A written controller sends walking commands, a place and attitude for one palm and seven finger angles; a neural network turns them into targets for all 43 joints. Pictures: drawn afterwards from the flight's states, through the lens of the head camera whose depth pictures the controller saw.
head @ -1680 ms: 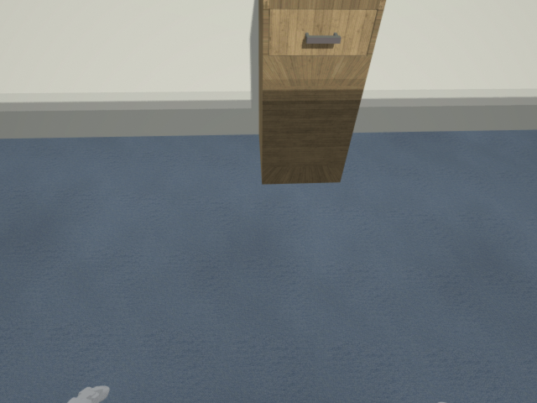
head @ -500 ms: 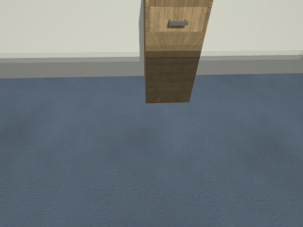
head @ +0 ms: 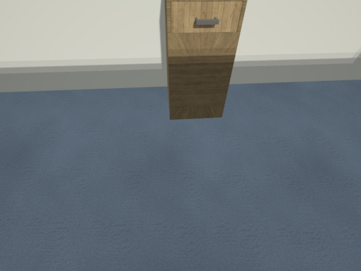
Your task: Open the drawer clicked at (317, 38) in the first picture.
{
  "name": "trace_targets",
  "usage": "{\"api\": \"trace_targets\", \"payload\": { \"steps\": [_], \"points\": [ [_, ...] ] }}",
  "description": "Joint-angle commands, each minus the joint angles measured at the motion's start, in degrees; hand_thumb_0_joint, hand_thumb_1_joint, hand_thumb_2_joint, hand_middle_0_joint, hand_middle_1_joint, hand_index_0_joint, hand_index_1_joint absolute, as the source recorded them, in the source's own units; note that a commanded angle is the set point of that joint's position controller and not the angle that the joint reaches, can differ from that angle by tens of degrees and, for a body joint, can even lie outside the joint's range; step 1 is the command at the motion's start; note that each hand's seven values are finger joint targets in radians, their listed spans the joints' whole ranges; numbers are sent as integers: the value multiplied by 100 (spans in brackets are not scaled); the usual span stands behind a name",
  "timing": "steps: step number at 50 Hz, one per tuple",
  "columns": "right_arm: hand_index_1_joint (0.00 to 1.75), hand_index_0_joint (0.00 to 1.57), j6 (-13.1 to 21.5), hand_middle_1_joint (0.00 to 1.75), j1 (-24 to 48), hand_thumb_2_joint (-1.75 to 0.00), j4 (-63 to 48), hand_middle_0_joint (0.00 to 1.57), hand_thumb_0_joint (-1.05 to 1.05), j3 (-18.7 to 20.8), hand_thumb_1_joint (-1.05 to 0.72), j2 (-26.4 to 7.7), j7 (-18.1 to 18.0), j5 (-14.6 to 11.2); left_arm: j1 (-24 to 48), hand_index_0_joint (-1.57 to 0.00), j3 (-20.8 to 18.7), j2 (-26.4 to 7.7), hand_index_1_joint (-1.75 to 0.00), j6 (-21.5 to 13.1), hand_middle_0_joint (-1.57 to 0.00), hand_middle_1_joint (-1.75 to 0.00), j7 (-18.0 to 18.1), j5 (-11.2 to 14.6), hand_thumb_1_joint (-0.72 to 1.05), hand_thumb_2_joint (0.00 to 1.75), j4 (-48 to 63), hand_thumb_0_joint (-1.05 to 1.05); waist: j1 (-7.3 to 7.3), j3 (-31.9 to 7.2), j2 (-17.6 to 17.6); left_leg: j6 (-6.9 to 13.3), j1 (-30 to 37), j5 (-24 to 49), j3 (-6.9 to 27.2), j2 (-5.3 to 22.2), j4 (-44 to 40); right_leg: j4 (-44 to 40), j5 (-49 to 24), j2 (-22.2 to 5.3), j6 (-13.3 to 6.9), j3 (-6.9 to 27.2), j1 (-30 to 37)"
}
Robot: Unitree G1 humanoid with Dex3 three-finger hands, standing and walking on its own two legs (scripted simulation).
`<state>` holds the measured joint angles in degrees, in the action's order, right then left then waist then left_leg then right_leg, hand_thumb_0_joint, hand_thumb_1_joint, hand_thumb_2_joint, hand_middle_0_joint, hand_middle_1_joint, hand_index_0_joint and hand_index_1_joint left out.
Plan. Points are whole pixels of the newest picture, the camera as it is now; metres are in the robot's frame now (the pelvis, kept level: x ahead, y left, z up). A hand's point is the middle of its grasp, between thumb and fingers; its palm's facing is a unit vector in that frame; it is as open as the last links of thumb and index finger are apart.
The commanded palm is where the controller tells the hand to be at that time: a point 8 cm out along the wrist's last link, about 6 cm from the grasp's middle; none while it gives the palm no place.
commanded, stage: walk to a spot facing it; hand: left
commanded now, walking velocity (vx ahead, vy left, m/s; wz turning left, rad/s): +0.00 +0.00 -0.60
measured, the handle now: (206, 20) +1.33 -0.04 +0.01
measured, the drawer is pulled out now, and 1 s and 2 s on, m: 0.00 0.00 0.00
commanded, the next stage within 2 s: none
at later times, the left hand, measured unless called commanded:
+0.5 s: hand out of the picture +0.04 +0.14 -0.15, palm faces -0.17 -0.96 -0.22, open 7.4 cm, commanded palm none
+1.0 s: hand (144, 187) +0.40 +0.15 -0.18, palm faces -0.44 -0.88 -0.20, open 7.4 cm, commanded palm none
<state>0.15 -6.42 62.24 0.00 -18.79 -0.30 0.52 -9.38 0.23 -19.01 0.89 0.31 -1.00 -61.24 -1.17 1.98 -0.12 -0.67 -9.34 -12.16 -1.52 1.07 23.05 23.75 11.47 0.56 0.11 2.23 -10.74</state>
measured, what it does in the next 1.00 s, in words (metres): walks ahead, turning right: left foot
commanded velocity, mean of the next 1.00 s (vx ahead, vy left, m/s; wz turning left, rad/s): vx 0.30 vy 0.00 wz -0.56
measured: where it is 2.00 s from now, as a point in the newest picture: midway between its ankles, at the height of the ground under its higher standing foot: (229, 213)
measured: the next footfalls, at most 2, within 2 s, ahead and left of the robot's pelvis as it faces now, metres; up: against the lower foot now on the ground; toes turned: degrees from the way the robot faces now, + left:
left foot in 0.80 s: +0.34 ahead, +0.04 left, +0.00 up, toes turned -21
right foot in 1.40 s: +0.45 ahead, -0.25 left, +0.00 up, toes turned -55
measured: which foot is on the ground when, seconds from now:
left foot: down 0.00-0.24, up 0.26-0.78, down 0.80-1.00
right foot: down 0.00-0.82, up 0.84-1.00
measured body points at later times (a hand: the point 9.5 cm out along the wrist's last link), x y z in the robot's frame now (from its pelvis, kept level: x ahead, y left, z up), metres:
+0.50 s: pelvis +0.05 -0.04 +0.00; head +0.07 -0.07 +0.45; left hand +0.05 +0.19 -0.13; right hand +0.08 -0.31 -0.15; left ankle +0.11 +0.11 -0.66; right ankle +0.00 -0.10 -0.74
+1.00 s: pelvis +0.27 -0.01 -0.01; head +0.29 +0.01 +0.44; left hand +0.42 +0.20 -0.17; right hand +0.21 -0.25 -0.13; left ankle +0.30 +0.05 -0.74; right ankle +0.17 -0.12 -0.64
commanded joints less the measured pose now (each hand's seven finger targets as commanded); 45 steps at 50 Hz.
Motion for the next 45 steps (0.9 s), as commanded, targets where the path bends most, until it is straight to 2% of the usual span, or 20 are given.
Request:
{"api": "trace_targets", "payload": {
  "steps": [1, 4, 7, 8, 10, 11, 12, 13, 14, 16, 19, 28, 35, 36, 38, 39, 40, 41, 42, 45],
  "points": [
    [30, 20, -18, 30, -287, -90, -437, 20, 0, 257, -90, -707, -125, 14, -105, -20, -225, -617, -30, 85, -20, -30, 16, 3, 90, 90, 519, 0, 151, -209, 156, 193, 203, 462, 355, 877, -106, 319, -956, -432, -92, 508, -665],
    [30, 20, -41, 30, -225, -90, -662, 20, 0, 384, -90, -808, -151, 25, -231, -20, -289, -501, -30, 127, -20, -30, -29, -9, 90, 90, 715, 0, 119, -300, 503, 412, 200, 639, 466, 1263, -115, 1128, -749, -180, -32, 297, -962],
    [30, 20, -10, 30, -160, -90, -816, 20, 0, 464, -90, -890, -100, 48, -489, -20, -345, -270, -30, 163, -20, -30, -118, -24, 90, 90, 832, 0, 36, -393, 1114, 911, -5, -423, 785, 1967, -546, 2331, 1606, -53, 62, -254, -1046],
    [30, 20, -5, 30, -62, -90, -884, 20, 0, 474, -90, -872, -88, 52, -520, -20, -379, -245, -30, 167, -20, -30, -157, -30, 90, 90, 881, 0, -2, -314, 1124, 930, -264, -985, 737, 2033, -583, 2295, 1716, -203, 44, -221, -904],
    [30, 20, -29, 30, 217, -90, -965, 20, 0, 493, -90, -786, -55, 77, -1130, -20, -442, -152, -30, 99, -20, -30, -214, -67, 90, 90, 758, 0, -390, -199, 724, 558, -1079, -1758, 185, 1666, 323, 1338, 1162, -128, -26, -373, 111],
    [30, 20, -70, 30, 249, -90, -1039, 20, 0, 444, -90, -534, -21, 52, -1616, -20, -510, -421, -30, 19, -20, -30, -183, -101, 90, 90, 638, 0, -622, -103, -449, 168, -1923, -2365, -339, 1013, 1786, 237, 1595, -420, -220, 462, 642],
    [30, 20, -70, 30, 317, -90, -1334, 20, 0, 322, -90, 16, 22, 15, -1926, -20, -632, -1028, -30, -76, -20, -30, -68, -152, 90, 90, 637, 0, -665, 284, -2503, -244, -3555, -2838, -773, 18, 3937, -1356, 2568, -1944, -832, 3462, 754],
    [30, 20, 0, 30, 663, -90, -1497, 20, 0, 355, -90, -270, 38, 71, -2038, -20, -614, -984, -30, -120, -20, -30, 40, -29, 90, 90, 678, 0, -690, 533, -1729, -117, -3540, -2106, 139, 217, 4283, -1859, 2520, -2118, -1041, 3964, 249],
    [30, 20, 33, 30, 497, -90, -1404, 20, 0, 418, -90, -353, 68, 56, -1576, -20, -585, -780, -30, -176, -20, -30, 45, -17, 90, 90, 776, 0, -390, 755, -1292, -46, -3308, -1324, 306, 432, 4326, -1889, 2744, -1817, -1003, 3520, -106],
    [30, 20, 97, 30, 225, -90, -1222, 20, 0, 441, -90, -227, 105, 79, -1234, -20, -514, -455, -30, -269, -20, -30, 27, -15, 90, 90, 891, 0, -109, 571, -305, -105, -2947, -742, 267, 544, 4300, -1501, 2059, -1558, -1112, 2877, -261],
    [30, 20, 104, 30, -128, -90, -1106, 20, 0, 438, -90, 10, 114, 96, -1452, -20, -484, -228, -30, -407, -20, -30, -10, 11, 90, 90, 816, 0, 28, 123, -382, -236, -2858, -34, 170, 494, 4094, -1277, 594, -1130, -960, 2000, 223],
    [30, 20, 194, 30, 530, -90, -1453, 20, 0, 413, -90, 243, 103, 80, -2203, -20, -508, 13, -30, -497, -20, -30, 54, -47, 90, 90, 510, 0, -269, -2, -605, -402, -3560, 34, 89, 507, 3413, -939, -1029, -1095, -1146, 2059, 1287],
    [30, 20, 314, 30, 930, -90, -1691, 20, 0, 349, -90, 390, 131, 18, -2174, -20, -527, -56, -30, -450, -20, -30, 140, -93, 90, 90, 453, 0, -355, 136, -903, -221, -2688, -374, -118, 194, 1962, -483, -2372, -997, -1066, 2136, 1258],
    [30, 20, 346, 30, 794, -90, -1678, 20, 0, 356, -90, 377, 121, -5, -2044, -20, -549, -104, -30, -443, -20, -30, 154, -105, 90, 90, 483, 0, -271, 55, -948, -163, -2223, -513, -105, 173, 1596, -293, -2588, -1026, -1030, 2137, 1107],
    [30, 20, 394, 30, -375, -90, -1337, 20, 0, 411, -90, 199, 15, -1, -1592, -20, -602, -210, -30, -457, -20, -30, 136, -43, 90, 90, 599, 0, 348, -288, -731, -32, -224, 40, -256, -90, 571, 675, -3152, -589, -768, 1736, 196],
    [30, 20, 412, 30, -1317, -90, -1029, 20, 0, 488, -90, -155, -83, 11, -1565, -20, -614, -65, -30, -471, -20, -30, 98, 5, 90, 90, 635, 0, 702, -806, -380, 58, 1467, 390, 46, 335, 437, 1663, -2442, -267, -597, 1494, -690],
    [30, 20, 448, 30, -2120, -90, -823, 20, 0, 659, -90, -861, -118, 97, -1737, -20, -599, 264, -30, -460, -20, -30, 11, 97, 90, 90, 711, 0, 878, -1481, 1323, 535, 2726, 440, 2102, 2118, 230, 3543, 604, 475, -286, 674, -1943],
    [30, 20, 397, 30, -2277, -90, -820, 20, 0, 628, -90, -975, -104, 44, -1699, -20, -556, 326, -30, -478, -20, -30, -25, 82, 90, 90, 799, 0, 735, -1397, 1595, 889, 2368, 137, 3226, 2896, -497, 4728, 2033, 380, -173, 395, -2488],
    [30, 20, 355, 30, -1724, -90, -993, 20, 0, 558, -90, -652, -80, 62, -1505, -20, -603, 210, -30, -430, -20, -30, -23, 19, 90, 90, 824, 0, 556, -600, 963, 1062, 1241, -1054, 3123, 2919, -959, 5181, 1875, 2, -179, 381, -2571],
    [30, 20, 468, 30, -947, -90, -1029, 20, 0, 290, -90, 287, -102, 68, -1188, -20, -634, 385, -30, -210, -20, -30, -195, -123, 90, 90, 757, 0, 57, 558, 855, 279, -555, -715, 1301, 1904, -1252, 5171, 583, -442, -115, 130, -2330]
  ]
}}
